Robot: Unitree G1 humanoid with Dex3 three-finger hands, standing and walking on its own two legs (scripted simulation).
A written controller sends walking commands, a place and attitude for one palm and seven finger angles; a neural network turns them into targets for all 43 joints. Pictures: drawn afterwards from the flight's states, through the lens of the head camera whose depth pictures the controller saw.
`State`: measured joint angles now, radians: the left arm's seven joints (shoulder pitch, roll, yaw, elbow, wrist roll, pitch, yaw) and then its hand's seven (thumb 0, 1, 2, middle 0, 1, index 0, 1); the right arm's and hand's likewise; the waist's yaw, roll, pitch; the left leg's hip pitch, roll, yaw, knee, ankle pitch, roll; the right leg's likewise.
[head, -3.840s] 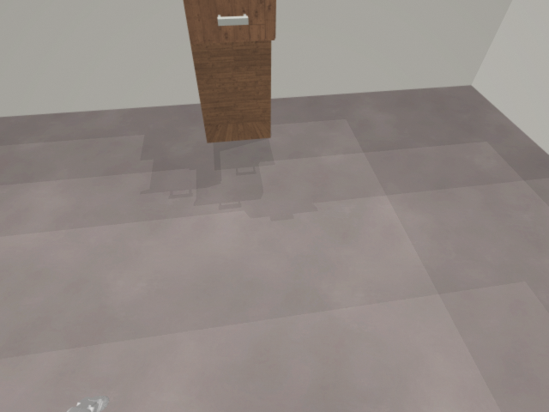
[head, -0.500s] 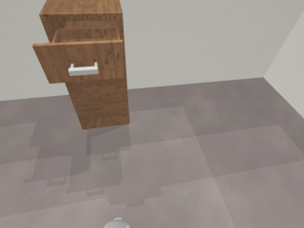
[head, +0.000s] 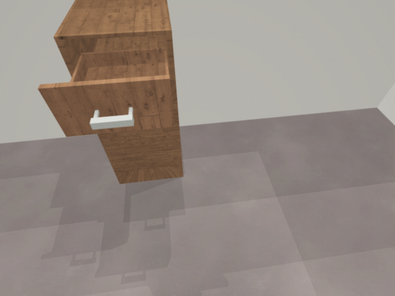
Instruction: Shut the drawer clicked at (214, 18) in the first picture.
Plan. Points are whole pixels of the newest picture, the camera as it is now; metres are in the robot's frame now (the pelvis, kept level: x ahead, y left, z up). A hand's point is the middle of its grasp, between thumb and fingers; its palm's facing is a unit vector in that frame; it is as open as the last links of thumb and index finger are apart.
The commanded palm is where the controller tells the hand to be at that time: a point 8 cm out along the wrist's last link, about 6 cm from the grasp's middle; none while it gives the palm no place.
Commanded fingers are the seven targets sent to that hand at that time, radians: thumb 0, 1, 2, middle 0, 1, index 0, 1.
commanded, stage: turn to face it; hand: left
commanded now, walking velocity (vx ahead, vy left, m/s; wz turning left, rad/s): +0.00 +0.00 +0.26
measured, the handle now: (113, 116) +0.57 +0.26 +0.02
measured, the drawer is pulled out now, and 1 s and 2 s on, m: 0.28 0.28 0.28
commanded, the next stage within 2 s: take the last steps up to it in 0.08 s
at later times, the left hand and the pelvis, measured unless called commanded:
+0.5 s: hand out of the picture +0.02 +0.21 -0.17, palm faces +0.17 -0.97 -0.18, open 7.4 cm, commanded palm none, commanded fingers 0.00 0.90 0.90 -0.20 -0.30 -0.20 -0.30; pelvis +0.05 +0.02 +0.01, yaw +7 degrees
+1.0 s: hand out of the picture +0.15 +0.17 -0.17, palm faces +0.22 -0.96 -0.17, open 7.4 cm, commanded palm none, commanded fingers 0.00 0.90 0.90 -0.20 -0.30 -0.20 -0.30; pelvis +0.19 +0.00 +0.01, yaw +9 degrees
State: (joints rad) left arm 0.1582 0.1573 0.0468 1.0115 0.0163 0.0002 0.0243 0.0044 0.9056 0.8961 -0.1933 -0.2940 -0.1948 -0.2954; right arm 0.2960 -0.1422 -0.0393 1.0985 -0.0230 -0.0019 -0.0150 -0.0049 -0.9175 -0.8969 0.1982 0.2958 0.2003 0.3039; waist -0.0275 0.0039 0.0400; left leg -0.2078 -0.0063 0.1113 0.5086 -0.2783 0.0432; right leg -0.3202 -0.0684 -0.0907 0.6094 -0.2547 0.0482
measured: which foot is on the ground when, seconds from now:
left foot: down 0.00-0.02, up 0.04-0.34, down 0.36-0.74, up 0.76-1.00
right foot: up 0.00-0.00, down 0.02-0.36, up 0.38-0.72, down 0.74-1.00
